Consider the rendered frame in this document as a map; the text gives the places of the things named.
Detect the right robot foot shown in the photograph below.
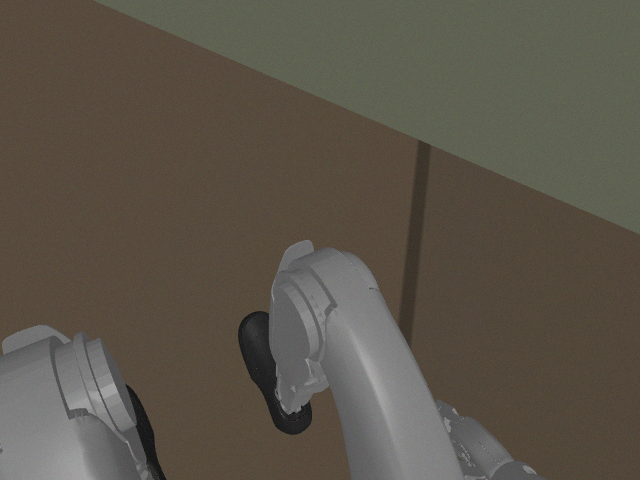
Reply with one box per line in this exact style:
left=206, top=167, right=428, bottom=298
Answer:
left=238, top=311, right=312, bottom=435

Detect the right robot hand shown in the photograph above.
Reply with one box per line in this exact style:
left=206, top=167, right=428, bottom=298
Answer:
left=436, top=399, right=515, bottom=480

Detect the left robot foot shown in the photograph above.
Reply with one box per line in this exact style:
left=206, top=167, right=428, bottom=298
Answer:
left=125, top=384, right=166, bottom=480

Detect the right robot arm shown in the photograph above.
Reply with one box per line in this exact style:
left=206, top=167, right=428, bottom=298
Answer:
left=491, top=461, right=547, bottom=480

